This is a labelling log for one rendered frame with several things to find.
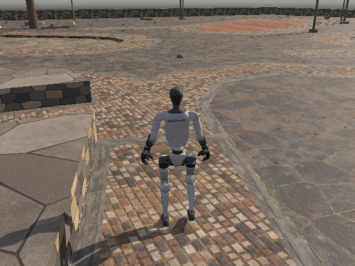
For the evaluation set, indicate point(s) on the robot right shin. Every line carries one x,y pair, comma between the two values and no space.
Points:
191,194

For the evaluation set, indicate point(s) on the robot right forearm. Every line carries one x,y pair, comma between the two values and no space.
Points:
203,144

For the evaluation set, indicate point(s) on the robot left forearm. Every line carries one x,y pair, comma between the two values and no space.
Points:
148,146

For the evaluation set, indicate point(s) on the left robot upper arm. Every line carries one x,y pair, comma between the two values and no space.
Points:
156,126

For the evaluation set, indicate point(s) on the right robot upper arm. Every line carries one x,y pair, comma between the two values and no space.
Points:
197,125

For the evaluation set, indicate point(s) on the robot left hand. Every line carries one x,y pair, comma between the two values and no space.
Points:
143,156

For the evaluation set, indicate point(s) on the humanoid robot torso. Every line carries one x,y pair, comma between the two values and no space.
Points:
177,134

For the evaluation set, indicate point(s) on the robot right hand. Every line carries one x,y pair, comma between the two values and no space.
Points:
203,153

